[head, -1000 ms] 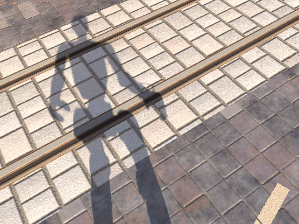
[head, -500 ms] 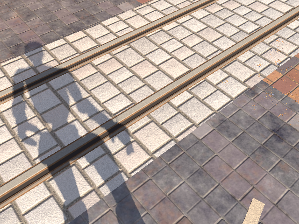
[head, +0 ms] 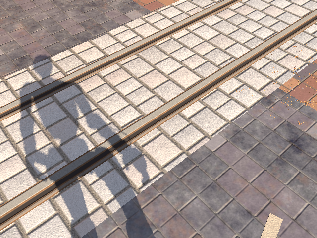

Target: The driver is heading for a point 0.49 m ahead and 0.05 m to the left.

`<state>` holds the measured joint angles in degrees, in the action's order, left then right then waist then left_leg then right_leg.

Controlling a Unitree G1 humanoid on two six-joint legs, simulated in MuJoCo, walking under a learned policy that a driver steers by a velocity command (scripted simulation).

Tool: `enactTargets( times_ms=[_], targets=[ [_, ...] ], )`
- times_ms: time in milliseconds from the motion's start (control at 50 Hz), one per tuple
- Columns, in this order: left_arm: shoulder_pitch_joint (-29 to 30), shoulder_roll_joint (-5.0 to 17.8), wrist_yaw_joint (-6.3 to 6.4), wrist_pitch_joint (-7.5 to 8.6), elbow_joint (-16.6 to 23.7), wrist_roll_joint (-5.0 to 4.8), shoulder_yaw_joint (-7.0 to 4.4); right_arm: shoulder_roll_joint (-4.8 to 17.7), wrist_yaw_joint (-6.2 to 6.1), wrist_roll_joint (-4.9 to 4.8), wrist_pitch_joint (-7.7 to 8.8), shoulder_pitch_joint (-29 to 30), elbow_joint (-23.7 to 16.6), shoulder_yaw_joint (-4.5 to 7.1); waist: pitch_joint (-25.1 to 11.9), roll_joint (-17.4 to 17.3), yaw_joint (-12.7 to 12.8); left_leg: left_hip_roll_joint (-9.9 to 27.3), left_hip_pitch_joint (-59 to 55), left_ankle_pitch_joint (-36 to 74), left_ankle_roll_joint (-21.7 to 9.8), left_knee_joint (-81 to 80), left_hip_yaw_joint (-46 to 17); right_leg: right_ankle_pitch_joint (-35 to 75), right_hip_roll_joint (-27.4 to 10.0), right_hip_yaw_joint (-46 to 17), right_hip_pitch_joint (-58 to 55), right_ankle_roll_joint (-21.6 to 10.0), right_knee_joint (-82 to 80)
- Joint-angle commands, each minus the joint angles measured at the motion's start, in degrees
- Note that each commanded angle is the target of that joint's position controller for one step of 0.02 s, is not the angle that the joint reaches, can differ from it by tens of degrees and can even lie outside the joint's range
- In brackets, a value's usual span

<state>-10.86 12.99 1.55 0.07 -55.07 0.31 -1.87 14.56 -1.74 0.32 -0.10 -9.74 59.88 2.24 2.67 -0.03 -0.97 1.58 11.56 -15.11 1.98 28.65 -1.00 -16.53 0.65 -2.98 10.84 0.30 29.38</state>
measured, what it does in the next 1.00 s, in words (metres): stands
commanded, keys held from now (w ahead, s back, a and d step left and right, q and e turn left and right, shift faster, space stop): no key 1.00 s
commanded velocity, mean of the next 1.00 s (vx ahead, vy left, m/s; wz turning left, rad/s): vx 0.00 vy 0.00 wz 0.00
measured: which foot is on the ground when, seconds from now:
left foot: down 0.00-1.00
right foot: down 0.00-1.00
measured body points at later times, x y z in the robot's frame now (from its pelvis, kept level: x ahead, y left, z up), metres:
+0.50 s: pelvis +0.00 +0.01 +0.00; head +0.01 +0.01 +0.45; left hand +0.04 +0.26 -0.15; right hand +0.03 -0.25 -0.15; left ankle +0.00 +0.14 -0.74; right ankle -0.01 -0.12 -0.74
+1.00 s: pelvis +0.00 +0.01 +0.00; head +0.01 +0.01 +0.45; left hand +0.01 +0.25 -0.16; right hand +0.01 -0.23 -0.16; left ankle +0.00 +0.14 -0.74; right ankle -0.01 -0.12 -0.74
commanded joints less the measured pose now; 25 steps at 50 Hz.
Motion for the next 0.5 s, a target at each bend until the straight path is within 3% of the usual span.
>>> enactTargets(
  times_ms=[20, 500],
  targets=[
    [-0.14, 6.63, 0.24, 0.54, 1.2, -0.05, -1.17, 6.09, -0.33, -0.03, 0.55, -0.29, -1.38, 0.92, -1.41, 0.46, 0.22, 0.38, -0.42, 6.29, -0.82, -4.06, -0.01, 8.09, -2.11, -1.66, 1.59, -1.53, -6.01],
    [-3.73, 5.08, 0.7, 0.25, -5.4, -0.33, 0.09, 3.59, -0.78, -0.22, 0.62, -6.14, 1.35, -0.24, -0.13, -0.14, 0.68, -0.19, 0.66, 6.03, -1.48, -4.29, 0.4, 7.6, -0.99, 0.11, 2.58, -0.75, -5.76]
  ],
)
